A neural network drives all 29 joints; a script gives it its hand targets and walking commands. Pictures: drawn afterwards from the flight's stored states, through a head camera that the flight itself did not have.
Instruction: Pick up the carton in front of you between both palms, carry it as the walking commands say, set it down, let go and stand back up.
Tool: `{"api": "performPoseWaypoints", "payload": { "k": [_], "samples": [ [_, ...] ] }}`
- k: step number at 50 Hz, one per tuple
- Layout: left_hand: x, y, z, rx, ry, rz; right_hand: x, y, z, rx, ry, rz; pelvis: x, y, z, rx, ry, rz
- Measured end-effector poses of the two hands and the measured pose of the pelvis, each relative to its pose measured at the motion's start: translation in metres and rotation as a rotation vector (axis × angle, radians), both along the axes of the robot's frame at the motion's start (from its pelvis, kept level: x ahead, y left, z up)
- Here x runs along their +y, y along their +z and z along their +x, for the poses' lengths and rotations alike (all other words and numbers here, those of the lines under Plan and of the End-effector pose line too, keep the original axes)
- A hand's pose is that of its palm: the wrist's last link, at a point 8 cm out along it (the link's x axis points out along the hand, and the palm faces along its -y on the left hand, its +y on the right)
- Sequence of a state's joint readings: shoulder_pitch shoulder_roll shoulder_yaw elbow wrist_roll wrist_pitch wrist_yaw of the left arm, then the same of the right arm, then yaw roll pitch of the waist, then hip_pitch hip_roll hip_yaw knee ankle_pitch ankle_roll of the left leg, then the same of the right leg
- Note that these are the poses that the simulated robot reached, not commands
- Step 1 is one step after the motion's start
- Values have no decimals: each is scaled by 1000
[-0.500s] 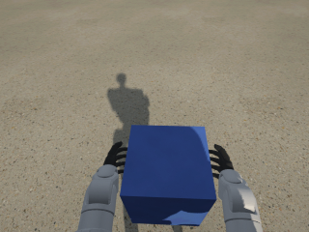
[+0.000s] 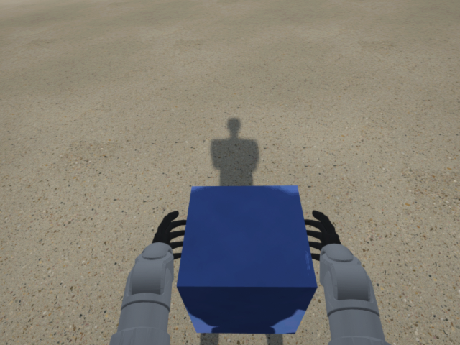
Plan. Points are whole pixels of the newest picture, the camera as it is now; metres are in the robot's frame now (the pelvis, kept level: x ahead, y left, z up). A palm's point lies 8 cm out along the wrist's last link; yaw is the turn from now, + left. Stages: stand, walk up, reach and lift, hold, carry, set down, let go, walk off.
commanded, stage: hold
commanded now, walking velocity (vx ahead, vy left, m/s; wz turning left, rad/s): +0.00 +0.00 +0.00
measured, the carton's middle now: (244, 262) +0.31 +0.00 -0.05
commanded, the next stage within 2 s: set down in 0.02 s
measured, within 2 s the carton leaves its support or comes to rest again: neither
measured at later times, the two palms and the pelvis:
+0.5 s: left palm (185, 248) +0.35 +0.13 -0.06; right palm (323, 253) +0.34 -0.17 -0.07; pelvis -0.02 +0.01 -0.03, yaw +1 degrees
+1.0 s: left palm (209, 264) +0.41 +0.10 -0.23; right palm (320, 271) +0.38 -0.20 -0.23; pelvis -0.04 +0.02 -0.15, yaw +3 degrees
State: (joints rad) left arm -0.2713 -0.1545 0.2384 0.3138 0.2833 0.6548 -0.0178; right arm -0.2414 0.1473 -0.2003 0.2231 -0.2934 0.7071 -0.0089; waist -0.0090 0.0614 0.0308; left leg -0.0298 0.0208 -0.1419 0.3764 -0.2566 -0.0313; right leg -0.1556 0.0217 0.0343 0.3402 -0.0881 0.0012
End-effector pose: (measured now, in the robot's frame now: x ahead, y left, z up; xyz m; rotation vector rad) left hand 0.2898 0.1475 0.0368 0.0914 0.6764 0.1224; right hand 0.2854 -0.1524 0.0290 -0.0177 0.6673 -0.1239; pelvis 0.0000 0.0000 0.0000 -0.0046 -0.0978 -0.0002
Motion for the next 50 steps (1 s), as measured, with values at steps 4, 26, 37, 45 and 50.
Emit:
{"api": "performPoseWaypoints", "payload": {
  "k": [4,26,37,45,50],
  "samples": [
    [-4,0,-1,-1,6,-1,-4,1,1,-2,6,8,-6,0,-1,2,5,1],
    [-20,-105,63,60,-28,12,-18,-106,53,56,-38,2,13,-34,-23,302,10,10],
    [-32,-209,86,-1,1,-60,-30,-209,71,-6,-72,21,23,-89,-31,654,17,36],
    [-41,-238,107,-12,12,-85,-39,-237,91,-16,-94,44,19,-127,-37,766,26,36],
    [-48,-263,117,11,-4,-72,-46,-263,99,7,-102,40,16,-150,-42,810,30,42]
  ]
}}
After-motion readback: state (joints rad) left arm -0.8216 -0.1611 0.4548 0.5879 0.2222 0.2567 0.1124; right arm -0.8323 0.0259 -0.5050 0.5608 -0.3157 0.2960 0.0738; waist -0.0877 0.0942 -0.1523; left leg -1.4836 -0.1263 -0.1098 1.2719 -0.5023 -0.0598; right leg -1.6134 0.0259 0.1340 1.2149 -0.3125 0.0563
